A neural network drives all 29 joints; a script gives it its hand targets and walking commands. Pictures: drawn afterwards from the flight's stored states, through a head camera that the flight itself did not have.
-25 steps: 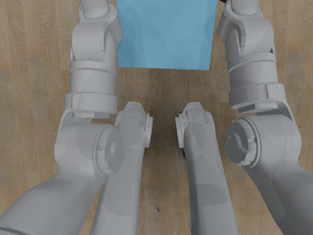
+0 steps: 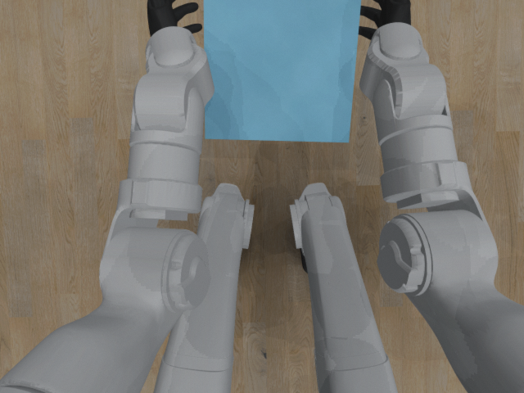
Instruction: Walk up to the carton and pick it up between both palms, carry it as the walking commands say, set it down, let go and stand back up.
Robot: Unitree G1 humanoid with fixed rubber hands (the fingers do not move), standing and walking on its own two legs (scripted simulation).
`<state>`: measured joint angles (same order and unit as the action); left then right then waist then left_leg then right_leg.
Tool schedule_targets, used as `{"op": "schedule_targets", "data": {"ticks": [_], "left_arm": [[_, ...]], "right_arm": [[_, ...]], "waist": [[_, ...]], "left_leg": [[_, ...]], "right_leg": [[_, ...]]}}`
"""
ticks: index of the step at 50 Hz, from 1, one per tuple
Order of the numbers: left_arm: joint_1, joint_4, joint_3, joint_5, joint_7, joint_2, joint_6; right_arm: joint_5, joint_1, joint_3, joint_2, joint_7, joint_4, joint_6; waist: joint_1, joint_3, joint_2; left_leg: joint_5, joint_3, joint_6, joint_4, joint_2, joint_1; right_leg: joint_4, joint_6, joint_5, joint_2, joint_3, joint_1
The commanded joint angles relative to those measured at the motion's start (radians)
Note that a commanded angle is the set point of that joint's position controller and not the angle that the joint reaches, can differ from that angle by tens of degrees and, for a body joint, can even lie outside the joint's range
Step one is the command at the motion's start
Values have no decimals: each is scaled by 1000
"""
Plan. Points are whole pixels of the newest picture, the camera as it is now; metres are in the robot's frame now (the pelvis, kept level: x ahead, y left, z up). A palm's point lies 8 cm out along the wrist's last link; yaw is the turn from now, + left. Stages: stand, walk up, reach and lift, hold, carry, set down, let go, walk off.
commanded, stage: reach and lift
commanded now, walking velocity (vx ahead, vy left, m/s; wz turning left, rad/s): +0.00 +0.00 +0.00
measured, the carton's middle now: (271, 63) +0.52 +0.00 -0.15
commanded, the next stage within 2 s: none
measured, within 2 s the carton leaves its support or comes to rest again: neither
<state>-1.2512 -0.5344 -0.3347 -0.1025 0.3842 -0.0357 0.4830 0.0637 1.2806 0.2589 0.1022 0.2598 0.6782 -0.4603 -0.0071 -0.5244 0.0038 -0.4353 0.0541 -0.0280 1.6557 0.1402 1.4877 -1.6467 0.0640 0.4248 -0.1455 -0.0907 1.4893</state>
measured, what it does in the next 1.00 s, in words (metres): rises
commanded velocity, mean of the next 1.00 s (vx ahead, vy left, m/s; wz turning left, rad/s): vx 0.00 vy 0.00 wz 0.00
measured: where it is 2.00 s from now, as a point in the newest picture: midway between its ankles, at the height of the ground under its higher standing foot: (269, 251)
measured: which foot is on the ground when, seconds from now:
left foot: down 0.00-1.00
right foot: down 0.00-1.00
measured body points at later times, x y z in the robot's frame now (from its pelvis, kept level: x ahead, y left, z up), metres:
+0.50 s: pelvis +0.00 +0.00 +0.06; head +0.27 +0.00 +0.41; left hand +0.50 +0.12 +0.01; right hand +0.51 -0.13 +0.00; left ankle +0.16 +0.11 -0.50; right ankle +0.17 -0.12 -0.50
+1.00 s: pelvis +0.01 +0.00 +0.12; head +0.24 +0.00 +0.50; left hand +0.48 +0.12 +0.09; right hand +0.49 -0.13 +0.08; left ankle +0.16 +0.11 -0.50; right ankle +0.17 -0.12 -0.50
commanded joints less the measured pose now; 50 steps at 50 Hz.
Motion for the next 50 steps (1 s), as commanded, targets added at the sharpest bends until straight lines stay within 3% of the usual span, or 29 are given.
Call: {"op": "schedule_targets", "data": {"ticks": [1, 2, 3, 5, 6, 8, 11, 12, 13, 17, 19, 20, 21, 22, 23, 24, 25, 26, 27, 29, 31, 38, 39, 40, 42, 43, 44, 45, 50], "left_arm": [[-882, 106, 700, 218, -490, -1108, -57], [-830, 42, 682, 196, -494, -1081, -47], [-852, 197, 745, 233, -486, -1102, -57], [-791, 39, 680, 199, -491, -1095, -45], [-844, 207, 771, 261, -480, -1151, -56], [-823, 68, 723, 221, -494, -1108, -45], [-810, 208, 761, 238, -487, -1112, -67], [-815, 182, 746, 236, -485, -1111, -56], [-765, 121, 731, 211, -485, -1081, -50], [-806, 111, 735, 241, -488, -1175, -60], [-759, 76, 715, 215, -490, -1167, -69], [-745, 73, 693, 198, -498, -1139, -69], [-791, 261, 822, 250, -491, -1153, -75], [-784, 243, 808, 257, -493, -1131, -61], [-754, 81, 717, 224, -496, -1110, -48], [-746, 56, 711, 191, -493, -1112, -51], [-763, 59, 732, 202, -490, -1158, -57], [-771, 206, 814, 246, -488, -1207, -67], [-849, 203, 775, 226, -486, -1170, -66], [-722, 20, 693, 181, -487, -1166, -56], [-731, 123, 783, 247, -497, -1265, -57], [-736, 138, 760, 224, -495, -1172, -51], [-721, 149, 766, 206, -502, -1128, -65], [-672, 48, 741, 205, -507, -1178, -63], [-704, 164, 801, 228, -504, -1243, -65], [-681, 134, 771, 213, -499, -1200, -66], [-617, -7, 676, 170, -509, -1210, -63], [-664, 104, 739, 206, -511, -1216, -76], [-570, 94, 778, 205, -529, -1245, -82]], "right_arm": [[-194, 783, -568, -1275, -387, -183, 42], [-189, 814, -576, -1256, -383, -219, 51], [-244, 827, -670, -1285, -378, -336, 51], [-213, 841, -608, -1250, -379, -240, 47], [-247, 804, -663, -1269, -376, -329, 53], [-190, 786, -574, -1220, -364, -213, 50], [-225, 747, -669, -1325, -374, -259, 44], [-230, 752, -643, -1266, -374, -298, 51], [-217, 757, -648, -1294, -370, -250, 46], [-189, 734, -596, -1254, -377, -230, 63], [-148, 656, -591, -1307, -389, -156, 55], [-162, 714, -609, -1290, -390, -207, 61], [-244, 714, -730, -1343, -388, -381, 67], [-255, 721, -719, -1315, -382, -382, 54], [-189, 705, -608, -1244, -379, -236, 49], [-171, 680, -578, -1270, -385, -161, 49], [-160, 684, -569, -1277, -396, -171, 52], [-196, 658, -624, -1299, -407, -231, 55], [-201, 709, -619, -1314, -411, -194, 51], [-136, 722, -547, -1261, -418, -150, 53], [-187, 735, -635, -1296, -413, -290, 70], [-193, 640, -587, -1315, -427, -177, 42], [-191, 632, -621, -1358, -427, -184, 48], [-184, 616, -619, -1345, -429, -153, 51], [-209, 697, -648, -1329, -429, -282, 66], [-181, 649, -628, -1330, -428, -254, 58], [-120, 580, -521, -1294, -434, -85, 58], [-169, 587, -596, -1380, -430, -143, 60], [-168, 541, -660, -1375, -428, -214, 70]], "waist": [[9, 2465, 45], [-6, 2388, 45], [-39, 2579, 10], [-30, 2369, 39], [-14, 2564, 23], [38, 2349, -12], [-12, 2504, 43], [-10, 2494, -5], [-34, 2415, 25], [34, 2377, -9], [36, 2301, 41], [7, 2343, 41], [-15, 2578, 17], [-13, 2568, 20], [24, 2342, 25], [-14, 2237, -16], [10, 2230, 3], [34, 2378, -46], [-5, 2406, -50], [13, 2215, 17], [55, 2393, 16], [0, 2315, -18], [-26, 2299, 27], [-1, 2206, 65], [5, 2373, 0], [-17, 2231, 26], [28, 2062, 17], [-8, 2226, -2], [33, 2230, 37]], "left_leg": [[89, -44, 14, -248, 5, -671], [75, -26, 29, -253, 3, -668], [193, -40, 18, -245, 8, -765], [77, -38, 23, -267, -1, -667], [190, -27, 14, -287, 12, -824], [39, -18, 21, -301, -9, -662], [147, -17, 25, -337, 9, -842], [155, -15, 21, -341, 6, -819], [111, -20, 25, -342, 6, -779], [62, 17, 19, -396, -3, -798], [34, 14, 21, -401, -10, -785], [84, -12, 24, -398, 1, -757], [212, -17, 14, -398, 2, -955], [210, -33, 14, -422, 13, -939], [57, -15, 17, -418, -1, -814], [-10, -11, 12, -457, -12, -793], [-83, 21, 16, -482, -16, -823], [14, 33, 4, -493, -24, -957], [-12, 17, 6, -473, -17, -917], [-91, 42, 12, -508, -15, -870], [41, 27, 10, -515, -14, -983], [-7, 18, 7, -605, -12, -993], [11, 5, 22, -598, -12, -981], [4, 17, 23, -591, -15, -926], [2, 46, 11, -638, -19, -1082], [3, 41, 16, -652, -21, -1041], [-53, 34, 15, -654, -30, -939], [22, 8, 5, -664, -20, -1022], [142, 38, 23, -698, -15, -1066]], "right_leg": [[235, -30, -114, -13, 79, -708], [222, -26, -103, -10, 84, -616], [234, -24, -207, -15, 52, -779], [262, -24, -78, 0, 62, -683], [268, -26, -204, -15, 58, -823], [281, -29, -83, 3, 60, -682], [313, -13, -172, -13, 64, -831], [306, -19, -173, -6, 61, -801], [326, -13, -135, -3, 58, -790], [350, -29, -107, 1, 57, -763], [375, -31, -69, -4, 63, -733], [375, -24, -110, 1, 66, -788], [386, -22, -235, -5, 51, -926], [423, -18, -224, -8, 42, -987], [418, -28, -70, 1, 49, -821], [427, -33, -23, 9, 42, -779], [424, -38, 14, 2, 49, -752], [428, -43, -92, 1, 55, -821], [422, -41, -55, 9, 50, -813], [442, -40, 27, 6, 68, -710], [489, -38, -88, 8, 55, -872], [557, -44, -51, 18, 37, -951], [573, -31, -49, 14, 34, -971], [569, -32, -24, 19, 36, -920], [577, -41, -64, 15, 52, -976], [601, -40, -50, 20, 39, -969], [610, -48, 27, 25, 48, -854], [632, -42, -69, 27, 31, -1065], [658, -29, -158, 19, 39, -1082]]}}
